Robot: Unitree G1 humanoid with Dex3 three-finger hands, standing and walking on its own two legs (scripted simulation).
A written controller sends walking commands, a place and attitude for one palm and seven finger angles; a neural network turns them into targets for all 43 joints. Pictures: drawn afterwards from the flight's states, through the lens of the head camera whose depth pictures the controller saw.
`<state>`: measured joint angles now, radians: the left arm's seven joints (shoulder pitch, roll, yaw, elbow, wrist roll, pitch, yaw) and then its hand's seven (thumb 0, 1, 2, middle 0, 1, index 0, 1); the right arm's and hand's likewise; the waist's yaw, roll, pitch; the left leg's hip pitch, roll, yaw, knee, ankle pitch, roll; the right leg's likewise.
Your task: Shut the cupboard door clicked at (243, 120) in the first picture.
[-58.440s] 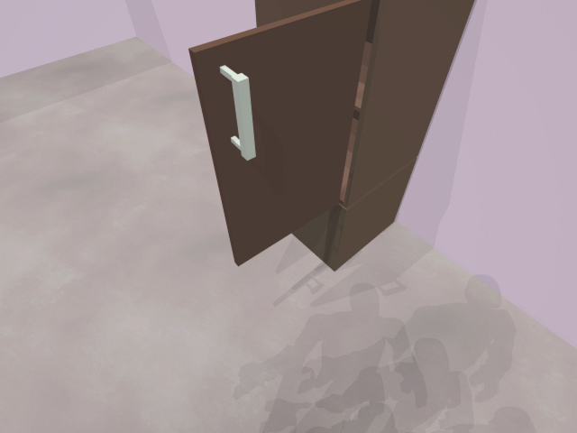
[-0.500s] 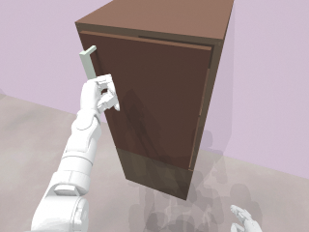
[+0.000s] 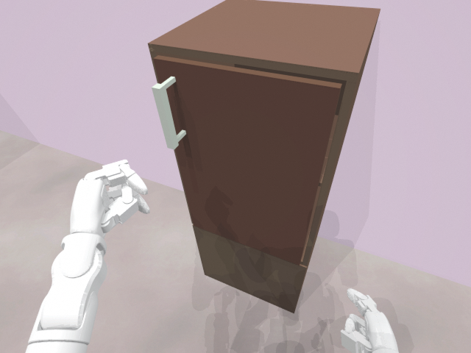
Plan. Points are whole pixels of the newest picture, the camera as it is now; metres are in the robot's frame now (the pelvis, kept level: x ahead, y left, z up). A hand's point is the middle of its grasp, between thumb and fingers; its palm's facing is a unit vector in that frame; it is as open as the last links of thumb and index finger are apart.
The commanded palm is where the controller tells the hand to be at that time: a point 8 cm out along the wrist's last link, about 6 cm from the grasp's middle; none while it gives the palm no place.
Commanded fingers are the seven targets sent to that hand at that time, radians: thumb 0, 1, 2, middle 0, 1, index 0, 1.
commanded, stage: draw the hand back to the body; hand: left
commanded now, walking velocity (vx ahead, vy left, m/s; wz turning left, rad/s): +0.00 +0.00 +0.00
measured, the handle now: (171, 114) +0.57 +0.19 +0.14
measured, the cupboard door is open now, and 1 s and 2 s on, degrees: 0 0 0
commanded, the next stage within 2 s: step back with the hand held close in 0.88 s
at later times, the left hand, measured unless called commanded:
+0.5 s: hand (43, 246) +0.21 +0.28 +0.16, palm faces +0.44 -0.81 -0.39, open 6.1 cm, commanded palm +0.16 +0.31 +0.18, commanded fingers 0.00 0.90 0.90 -0.20 -0.30 -0.20 -0.30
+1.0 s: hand (38, 245) +0.21 +0.28 +0.16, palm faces +0.46 -0.80 -0.39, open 7.4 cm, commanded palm +0.16 +0.31 +0.18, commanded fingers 0.00 0.90 0.90 -0.20 -0.30 -0.20 -0.30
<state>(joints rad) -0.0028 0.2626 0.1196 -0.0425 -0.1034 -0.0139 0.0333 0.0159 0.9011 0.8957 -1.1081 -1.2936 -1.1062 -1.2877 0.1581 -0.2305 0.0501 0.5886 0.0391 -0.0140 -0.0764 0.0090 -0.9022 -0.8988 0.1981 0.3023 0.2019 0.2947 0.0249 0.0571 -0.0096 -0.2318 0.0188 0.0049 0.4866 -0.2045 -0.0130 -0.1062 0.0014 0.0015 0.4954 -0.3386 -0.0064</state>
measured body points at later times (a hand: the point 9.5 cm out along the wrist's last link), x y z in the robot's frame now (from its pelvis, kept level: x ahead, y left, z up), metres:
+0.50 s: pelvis +0.01 +0.01 +0.00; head -0.01 -0.01 +0.45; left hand +0.18 +0.32 +0.18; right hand +0.20 -0.21 -0.08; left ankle +0.04 +0.13 -0.74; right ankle -0.04 -0.11 -0.74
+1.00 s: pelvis +0.02 +0.01 +0.01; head -0.01 -0.01 +0.45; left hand +0.18 +0.32 +0.19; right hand +0.21 -0.20 -0.08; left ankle +0.04 +0.13 -0.74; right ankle -0.04 -0.11 -0.74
